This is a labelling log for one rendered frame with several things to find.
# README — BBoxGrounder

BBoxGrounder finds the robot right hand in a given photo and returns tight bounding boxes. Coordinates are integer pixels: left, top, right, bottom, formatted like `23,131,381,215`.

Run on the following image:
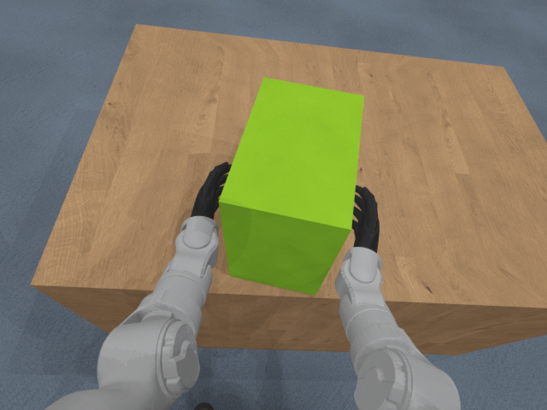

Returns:
351,185,379,253

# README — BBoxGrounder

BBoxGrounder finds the right robot upper arm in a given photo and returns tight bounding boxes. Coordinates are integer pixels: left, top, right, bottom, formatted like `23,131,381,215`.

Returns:
354,348,461,410

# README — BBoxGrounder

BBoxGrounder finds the robot left hand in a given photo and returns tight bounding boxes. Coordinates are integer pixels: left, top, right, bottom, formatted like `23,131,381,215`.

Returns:
191,162,232,220

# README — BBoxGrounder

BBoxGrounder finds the left robot upper arm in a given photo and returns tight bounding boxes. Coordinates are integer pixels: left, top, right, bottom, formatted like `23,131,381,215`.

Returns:
45,318,200,410

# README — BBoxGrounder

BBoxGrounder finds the right robot forearm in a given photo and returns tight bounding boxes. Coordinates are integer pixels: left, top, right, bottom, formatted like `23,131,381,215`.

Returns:
335,247,437,377

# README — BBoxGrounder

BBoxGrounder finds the pedestal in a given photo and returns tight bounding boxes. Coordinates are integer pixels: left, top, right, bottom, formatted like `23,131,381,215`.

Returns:
30,24,547,355

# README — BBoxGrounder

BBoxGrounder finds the left robot forearm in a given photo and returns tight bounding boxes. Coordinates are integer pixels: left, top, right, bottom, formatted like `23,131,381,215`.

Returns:
97,216,219,385

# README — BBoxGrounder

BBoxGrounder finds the carton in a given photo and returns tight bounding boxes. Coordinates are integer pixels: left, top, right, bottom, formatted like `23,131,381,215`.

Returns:
219,77,364,296

